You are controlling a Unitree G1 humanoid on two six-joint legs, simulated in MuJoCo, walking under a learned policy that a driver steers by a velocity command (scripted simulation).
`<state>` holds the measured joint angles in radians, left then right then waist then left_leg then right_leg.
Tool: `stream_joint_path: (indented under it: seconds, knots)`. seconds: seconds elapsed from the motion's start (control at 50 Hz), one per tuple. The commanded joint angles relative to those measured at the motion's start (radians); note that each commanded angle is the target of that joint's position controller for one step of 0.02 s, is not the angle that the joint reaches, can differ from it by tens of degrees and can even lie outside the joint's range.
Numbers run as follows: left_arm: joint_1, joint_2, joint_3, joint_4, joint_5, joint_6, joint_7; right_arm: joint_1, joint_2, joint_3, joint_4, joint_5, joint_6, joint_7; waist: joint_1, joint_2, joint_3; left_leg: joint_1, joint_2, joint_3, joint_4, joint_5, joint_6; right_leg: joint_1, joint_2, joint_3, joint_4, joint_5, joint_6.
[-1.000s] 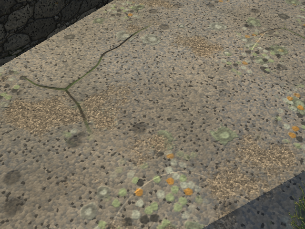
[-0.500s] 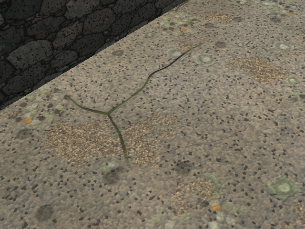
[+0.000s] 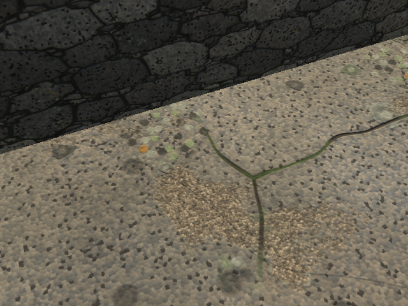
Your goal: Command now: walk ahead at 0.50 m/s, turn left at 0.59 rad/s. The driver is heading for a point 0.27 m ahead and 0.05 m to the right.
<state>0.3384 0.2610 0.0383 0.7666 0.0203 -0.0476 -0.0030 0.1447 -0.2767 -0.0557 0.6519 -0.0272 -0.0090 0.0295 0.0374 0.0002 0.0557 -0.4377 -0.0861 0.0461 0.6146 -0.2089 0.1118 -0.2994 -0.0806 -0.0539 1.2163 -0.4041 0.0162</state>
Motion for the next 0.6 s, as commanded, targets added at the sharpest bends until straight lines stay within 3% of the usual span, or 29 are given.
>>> stream_joint_path:
  seconds: [0.02, 0.06, 0.1, 0.16, 0.22, 0.3, 0.34, 0.38, 0.4, 0.42, 0.44, 0.46, 0.48, 0.5, 0.52, 0.56, 0.6]
  knots:
    - [-0.044, 0.099, 0.014, -0.128, 0.015, -0.022, -0.001, 0.167, -0.145, -0.050, -0.001, 0.020, -0.011, -0.026, -0.042, 0.013, -0.101, 0.381, 0.280, -0.411, -0.310, 0.336, 0.167, -0.366, -0.040, 0.082, 0.019, 0.050, -0.001]
    - [-0.006, 0.097, 0.013, -0.109, 0.036, 0.012, -0.006, 0.135, -0.122, -0.037, -0.004, 0.023, -0.027, -0.021, -0.005, 0.033, -0.108, 0.279, 0.235, -0.356, -0.341, 0.389, 0.163, -0.282, -0.037, 0.071, -0.032, 0.046, 0.015]
    - [-0.013, 0.079, 0.009, -0.100, 0.028, 0.028, -0.007, 0.153, -0.132, -0.036, 0.018, 0.022, -0.042, -0.020, 0.004, 0.024, -0.088, 0.246, 0.223, -0.302, -0.350, 0.589, 0.164, -0.284, -0.025, 0.051, -0.097, 0.094, 0.030]
    - [-0.082, 0.057, 0.001, -0.105, 0.023, 0.029, -0.005, 0.198, -0.128, -0.031, 0.054, 0.024, -0.045, -0.022, -0.017, 0.039, -0.076, 0.255, 0.189, -0.222, -0.320, 0.801, 0.113, -0.287, -0.006, 0.034, -0.223, 0.211, 0.029]
    - [-0.168, 0.050, -0.007, -0.117, 0.014, 0.026, -0.007, 0.240, -0.118, -0.024, 0.080, 0.028, -0.039, -0.029, -0.059, 0.080, -0.083, 0.313, 0.176, -0.201, -0.294, 0.836, 0.063, -0.278, 0.017, 0.027, -0.364, 0.316, 0.009]
    - [-0.226, 0.054, -0.011, -0.119, 0.006, 0.015, -0.005, 0.280, -0.116, -0.017, 0.105, 0.018, -0.025, -0.042, -0.095, 0.076, -0.077, 0.396, 0.198, -0.225, -0.239, 0.838, 0.044, -0.235, 0.058, 0.025, -0.513, 0.345, -0.023]
    - [-0.189, 0.068, -0.006, -0.103, 0.007, 0.006, 0.001, 0.264, -0.121, -0.016, 0.109, 0.012, -0.022, -0.047, -0.077, 0.079, -0.072, 0.400, 0.211, -0.249, -0.182, 0.858, 0.032, -0.153, 0.084, 0.030, -0.584, 0.298, -0.049]
    - [-0.065, 0.077, 0.001, -0.056, 0.011, -0.011, 0.012, 0.224, -0.129, -0.015, 0.111, 0.024, -0.028, -0.052, -0.008, 0.059, -0.086, 0.390, 0.180, -0.249, -0.053, 0.850, 0.002, 0.018, 0.101, 0.031, -0.767, 0.392, -0.086]
    - [0.012, 0.107, 0.006, -0.035, 0.013, -0.027, 0.021, 0.224, -0.115, -0.009, 0.098, 0.029, -0.038, -0.050, 0.017, 0.004, -0.149, 0.321, 0.129, -0.230, 0.069, 0.661, -0.024, 0.196, 0.004, 0.114, -0.787, 0.727, -0.113]
    - [0.065, 0.174, 0.015, -0.047, 0.014, -0.030, 0.026, 0.328, -0.053, 0.004, 0.083, 0.042, -0.043, -0.051, -0.015, -0.175, -0.279, 0.179, 0.018, -0.171, 0.324, 0.064, -0.059, 0.413, -0.267, 0.358, -0.704, 1.296, -0.247]
    - [0.060, 0.133, 0.010, -0.037, -0.020, -0.011, 0.022, 0.383, -0.074, -0.003, 0.116, 0.041, -0.022, -0.055, -0.022, -0.232, -0.378, 0.118, -0.066, -0.148, 0.461, -0.420, -0.077, 0.417, -0.363, 0.520, -0.740, 1.372, -0.374]
    - [0.003, 0.089, -0.003, -0.051, -0.033, -0.006, 0.013, 0.351, -0.099, -0.006, 0.136, 0.014, -0.002, -0.054, -0.040, -0.110, -0.285, 0.087, -0.030, -0.186, 0.504, -0.421, -0.081, 0.303, -0.322, 0.483, -0.794, 1.148, -0.367]
    - [-0.062, 0.054, -0.013, -0.056, -0.025, -0.001, 0.014, 0.290, -0.088, -0.004, 0.139, 0.000, 0.010, -0.050, -0.048, -0.063, -0.191, 0.071, -0.007, -0.184, 0.497, -0.380, -0.089, 0.210, -0.267, 0.415, -0.843, 0.923, -0.326]
    - [-0.112, 0.028, -0.025, -0.057, -0.016, 0.007, 0.020, 0.259, -0.073, 0.000, 0.140, 0.002, 0.022, -0.046, -0.067, -0.055, -0.128, 0.092, 0.020, -0.179, 0.433, -0.340, -0.099, 0.120, -0.214, 0.344, -0.896, 0.770, -0.278]
    - [-0.146, 0.029, -0.028, -0.052, -0.010, 0.012, 0.026, 0.249, -0.060, 0.005, 0.140, 0.002, 0.037, -0.042, -0.087, -0.092, -0.095, 0.140, 0.040, -0.161, 0.356, -0.300, -0.112, 0.042, -0.165, 0.280, -0.935, 0.663, -0.240]
    - [-0.149, 0.050, -0.022, -0.033, 0.005, 0.018, 0.027, 0.277, -0.040, 0.015, 0.172, 0.005, 0.056, -0.042, -0.092, -0.128, -0.103, 0.207, 0.032, -0.101, 0.245, -0.271, -0.126, 0.008, -0.103, 0.207, -0.944, 0.564, -0.206]
    - [-0.121, 0.066, -0.016, -0.012, 0.001, 0.021, 0.023, 0.250, -0.033, 0.021, 0.185, 0.009, 0.064, -0.046, -0.071, -0.123, -0.118, 0.226, 0.042, -0.078, 0.143, -0.249, -0.127, 0.028, -0.100, 0.211, -0.952, 0.431, -0.204]
